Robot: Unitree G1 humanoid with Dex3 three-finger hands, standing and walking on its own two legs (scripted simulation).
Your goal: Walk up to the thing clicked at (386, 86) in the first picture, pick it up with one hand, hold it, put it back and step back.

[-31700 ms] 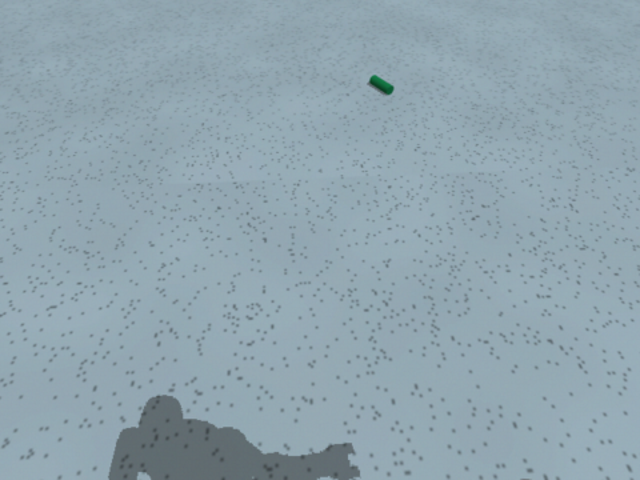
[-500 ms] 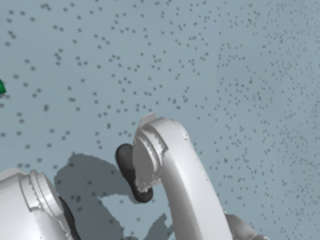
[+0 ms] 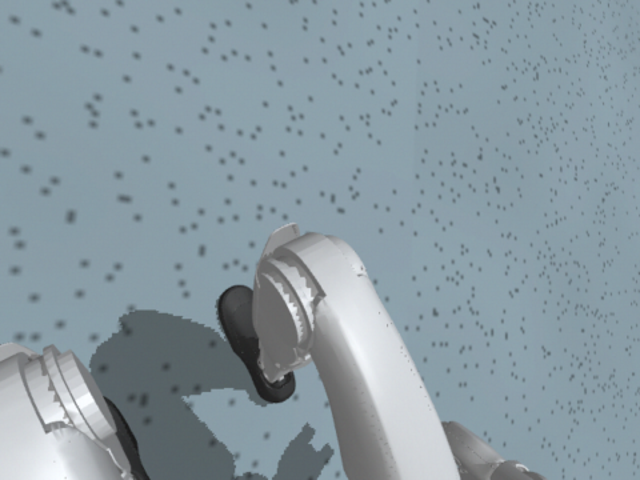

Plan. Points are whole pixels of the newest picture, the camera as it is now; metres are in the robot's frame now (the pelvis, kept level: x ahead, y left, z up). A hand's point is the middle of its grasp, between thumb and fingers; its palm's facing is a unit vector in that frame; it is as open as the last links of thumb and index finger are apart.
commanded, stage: open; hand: left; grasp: from above
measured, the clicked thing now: out of the picture +0.51 +0.25 -0.29
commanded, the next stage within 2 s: withdraw in 0.74 s
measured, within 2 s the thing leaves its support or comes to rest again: rests again in 0.16 s
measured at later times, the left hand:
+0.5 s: hand out of the picture +0.50 +0.26 -0.25, palm faces -0.44 -0.12 -0.89, open 11.2 cm
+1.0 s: hand out of the picture +0.50 +0.26 -0.24, palm faces -0.40 -0.12 -0.91, open 12.8 cm
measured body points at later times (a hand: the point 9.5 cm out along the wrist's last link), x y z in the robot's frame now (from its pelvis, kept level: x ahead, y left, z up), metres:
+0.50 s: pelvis +0.00 +0.00 +0.01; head +0.30 +0.11 +0.32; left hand +0.52 +0.26 -0.20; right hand +0.00 -0.25 -0.03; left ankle +0.06 +0.12 -0.28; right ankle +0.14 -0.12 -0.28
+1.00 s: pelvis +0.00 +0.00 +0.01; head +0.30 +0.10 +0.32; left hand +0.52 +0.26 -0.19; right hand +0.00 -0.25 -0.03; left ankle +0.06 +0.12 -0.28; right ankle +0.14 -0.12 -0.28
